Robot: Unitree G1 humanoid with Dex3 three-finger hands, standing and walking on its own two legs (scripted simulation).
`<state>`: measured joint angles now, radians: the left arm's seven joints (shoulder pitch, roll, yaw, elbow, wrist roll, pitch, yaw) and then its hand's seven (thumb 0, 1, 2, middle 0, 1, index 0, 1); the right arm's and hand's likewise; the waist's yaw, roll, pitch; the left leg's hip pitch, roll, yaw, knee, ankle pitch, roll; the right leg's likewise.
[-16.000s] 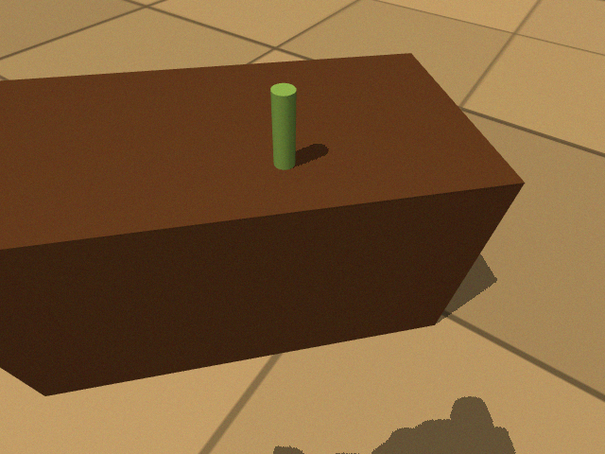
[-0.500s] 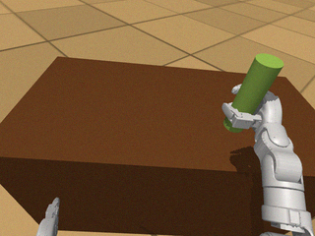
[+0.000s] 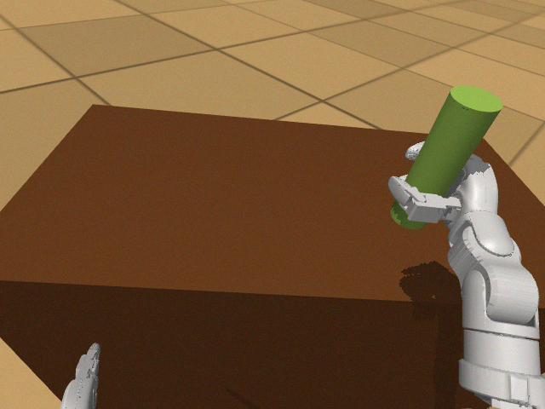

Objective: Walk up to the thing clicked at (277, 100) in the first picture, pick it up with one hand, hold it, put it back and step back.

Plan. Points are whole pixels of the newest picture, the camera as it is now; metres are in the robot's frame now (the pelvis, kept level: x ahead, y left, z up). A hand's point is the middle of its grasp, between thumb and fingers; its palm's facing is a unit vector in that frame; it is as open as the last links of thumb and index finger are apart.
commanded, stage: hold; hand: right
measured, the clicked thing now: (436, 166) +0.34 -0.18 +0.26
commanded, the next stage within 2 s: none
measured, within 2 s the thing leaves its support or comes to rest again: neither
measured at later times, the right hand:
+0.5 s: hand (421, 190) +0.34 -0.18 +0.22, palm faces +0.19 +0.98 -0.02, open 7.3 cm
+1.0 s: hand (417, 190) +0.34 -0.17 +0.22, palm faces +0.18 +0.98 -0.02, open 7.3 cm
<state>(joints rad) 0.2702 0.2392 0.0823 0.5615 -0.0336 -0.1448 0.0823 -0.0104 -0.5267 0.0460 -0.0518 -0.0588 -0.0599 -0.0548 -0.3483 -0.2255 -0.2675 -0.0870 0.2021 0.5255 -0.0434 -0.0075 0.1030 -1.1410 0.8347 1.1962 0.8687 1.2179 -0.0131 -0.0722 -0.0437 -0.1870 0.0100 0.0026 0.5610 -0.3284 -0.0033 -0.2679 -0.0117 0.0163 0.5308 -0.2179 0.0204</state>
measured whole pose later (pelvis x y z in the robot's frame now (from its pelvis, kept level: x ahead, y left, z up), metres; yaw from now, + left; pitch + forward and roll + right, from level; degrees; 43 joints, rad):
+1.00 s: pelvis +0.00 +0.00 +0.00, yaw +0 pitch -3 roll +0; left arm 0.25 0.24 0.08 0.61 -0.03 -0.20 0.09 -0.01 -0.53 0.05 -0.05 -0.06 -0.06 -0.06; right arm -0.33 -0.23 -0.27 -0.11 0.20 0.59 -0.03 -0.01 0.10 -1.14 0.83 1.20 0.87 1.22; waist -0.01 -0.07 -0.04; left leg -0.17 0.01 0.00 0.55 -0.33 0.00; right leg -0.26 -0.01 0.02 0.53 -0.22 0.02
